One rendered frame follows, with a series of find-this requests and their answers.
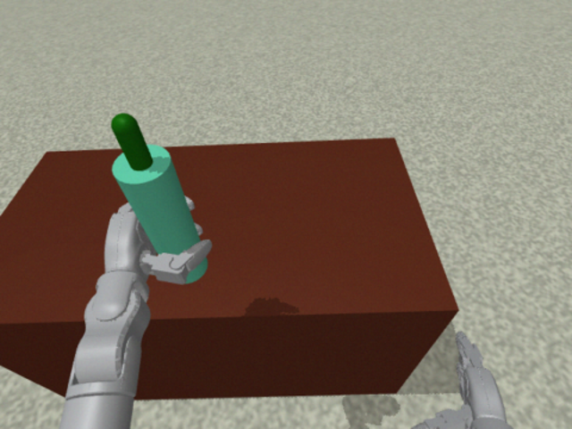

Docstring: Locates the left robot hand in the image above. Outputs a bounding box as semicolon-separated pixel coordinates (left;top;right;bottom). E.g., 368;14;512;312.
105;196;212;285

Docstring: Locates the bottle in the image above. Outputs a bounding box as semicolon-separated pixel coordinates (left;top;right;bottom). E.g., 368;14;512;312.
111;114;208;283

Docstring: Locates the right robot hand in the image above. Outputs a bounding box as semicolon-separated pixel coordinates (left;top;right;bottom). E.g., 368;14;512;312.
410;332;507;429

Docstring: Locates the left robot arm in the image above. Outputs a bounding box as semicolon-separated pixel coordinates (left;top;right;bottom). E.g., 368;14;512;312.
59;270;150;429

